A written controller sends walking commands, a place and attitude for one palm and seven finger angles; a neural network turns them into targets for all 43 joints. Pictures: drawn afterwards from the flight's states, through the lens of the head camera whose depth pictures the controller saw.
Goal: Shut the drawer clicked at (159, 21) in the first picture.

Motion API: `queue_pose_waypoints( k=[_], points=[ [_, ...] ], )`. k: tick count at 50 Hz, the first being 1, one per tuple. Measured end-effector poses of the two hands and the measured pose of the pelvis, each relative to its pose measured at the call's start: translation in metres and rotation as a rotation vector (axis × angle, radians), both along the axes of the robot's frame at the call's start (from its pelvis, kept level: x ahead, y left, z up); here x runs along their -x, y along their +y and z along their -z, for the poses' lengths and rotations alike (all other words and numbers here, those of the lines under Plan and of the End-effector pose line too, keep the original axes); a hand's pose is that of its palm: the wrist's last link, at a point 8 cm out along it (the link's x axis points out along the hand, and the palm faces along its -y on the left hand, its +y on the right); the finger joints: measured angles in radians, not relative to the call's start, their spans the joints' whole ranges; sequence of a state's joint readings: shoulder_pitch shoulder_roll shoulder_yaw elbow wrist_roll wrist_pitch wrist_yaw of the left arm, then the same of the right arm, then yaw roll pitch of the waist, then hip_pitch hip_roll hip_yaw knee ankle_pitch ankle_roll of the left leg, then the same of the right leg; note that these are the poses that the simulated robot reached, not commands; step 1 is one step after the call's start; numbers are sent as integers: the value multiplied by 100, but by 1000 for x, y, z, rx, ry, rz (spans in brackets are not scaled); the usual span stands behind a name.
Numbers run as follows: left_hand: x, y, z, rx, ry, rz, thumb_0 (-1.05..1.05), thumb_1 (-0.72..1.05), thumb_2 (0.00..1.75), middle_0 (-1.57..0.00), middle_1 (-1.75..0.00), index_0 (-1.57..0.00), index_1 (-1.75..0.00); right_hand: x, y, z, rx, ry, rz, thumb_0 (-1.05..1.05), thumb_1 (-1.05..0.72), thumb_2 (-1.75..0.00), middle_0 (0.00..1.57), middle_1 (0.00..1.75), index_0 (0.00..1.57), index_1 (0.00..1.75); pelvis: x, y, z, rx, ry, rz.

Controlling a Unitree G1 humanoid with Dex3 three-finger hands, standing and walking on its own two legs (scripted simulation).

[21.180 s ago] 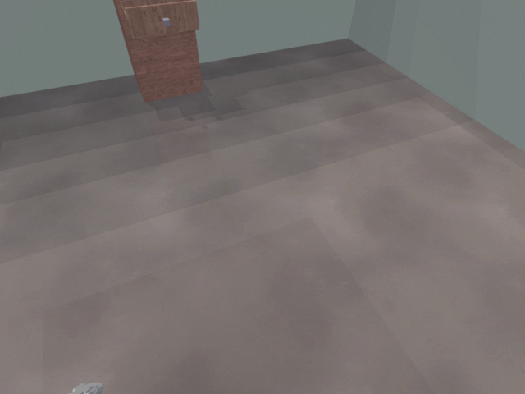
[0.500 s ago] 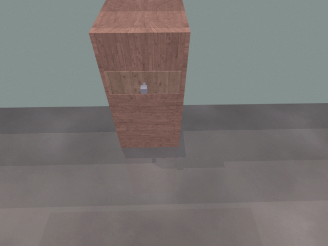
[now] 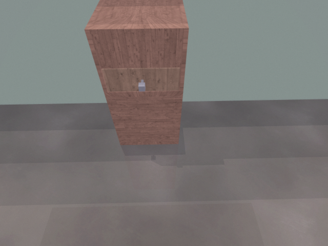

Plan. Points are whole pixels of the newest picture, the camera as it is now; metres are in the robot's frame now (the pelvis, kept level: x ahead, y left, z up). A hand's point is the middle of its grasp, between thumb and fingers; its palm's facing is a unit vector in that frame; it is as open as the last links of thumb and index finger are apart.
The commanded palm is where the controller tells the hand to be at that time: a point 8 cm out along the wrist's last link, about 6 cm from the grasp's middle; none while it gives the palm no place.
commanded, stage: look to check the result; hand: left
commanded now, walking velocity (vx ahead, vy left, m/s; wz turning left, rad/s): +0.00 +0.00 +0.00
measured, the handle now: (142, 84) +0.86 +0.16 -0.18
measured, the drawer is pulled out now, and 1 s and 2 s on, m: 0.00 0.00 0.00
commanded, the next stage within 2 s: stand and wait in 0.24 s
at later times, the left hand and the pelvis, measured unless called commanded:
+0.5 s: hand out of the picture +0.02 +0.17 -0.17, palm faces +0.04 -0.98 -0.21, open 7.4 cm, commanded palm none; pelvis +0.01 -0.01 +0.00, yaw +0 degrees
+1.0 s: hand out of the picture +0.04 +0.18 -0.17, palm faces +0.03 -0.97 -0.24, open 7.4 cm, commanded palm none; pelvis +0.02 -0.01 +0.00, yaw +0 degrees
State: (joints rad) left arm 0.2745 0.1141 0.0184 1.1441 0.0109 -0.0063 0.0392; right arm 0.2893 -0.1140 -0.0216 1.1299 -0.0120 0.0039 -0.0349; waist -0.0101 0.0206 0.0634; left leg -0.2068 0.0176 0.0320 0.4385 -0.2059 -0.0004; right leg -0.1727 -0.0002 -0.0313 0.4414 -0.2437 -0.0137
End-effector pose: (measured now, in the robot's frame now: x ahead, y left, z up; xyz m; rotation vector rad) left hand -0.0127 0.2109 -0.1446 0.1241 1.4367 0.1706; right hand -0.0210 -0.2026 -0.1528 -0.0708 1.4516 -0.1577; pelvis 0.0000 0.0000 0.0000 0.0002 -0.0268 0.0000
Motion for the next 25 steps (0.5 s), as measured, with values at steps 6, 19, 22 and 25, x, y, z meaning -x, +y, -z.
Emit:
queue_pose_waypoints(
  k=[6, 19, 22, 25],
  points=[
    [-8, -1, -1, -6, -14, 2, 0, 91, 89, -20, -30, -20, -30, -9, -6, 0, 8, -10, -8, 1, -91, -89, 20, 30, 19, 30, -4, -3, 0, 0, -1, -1],
    [-25, 2, -3, -21, -37, 12, 0, 91, 89, -20, -30, -20, -30, -21, -18, -2, 21, -20, -18, 1, -91, -89, 20, 30, 19, 30, -10, -8, -1, 0, 0, -2],
    [-28, 2, -4, -25, -42, 13, 0, 91, 89, -20, -30, -20, -30, -24, -20, -2, 24, -22, -19, 1, -91, -89, 20, 30, 19, 30, -11, -9, -2, 0, 0, -3],
    [-31, 3, -4, -28, -47, 15, 0, 91, 89, -20, -30, -20, -30, -27, -22, -3, 27, -26, -22, 1, -91, -89, 20, 30, 19, 30, -12, -10, -2, 0, -1, -3]
  ],
)
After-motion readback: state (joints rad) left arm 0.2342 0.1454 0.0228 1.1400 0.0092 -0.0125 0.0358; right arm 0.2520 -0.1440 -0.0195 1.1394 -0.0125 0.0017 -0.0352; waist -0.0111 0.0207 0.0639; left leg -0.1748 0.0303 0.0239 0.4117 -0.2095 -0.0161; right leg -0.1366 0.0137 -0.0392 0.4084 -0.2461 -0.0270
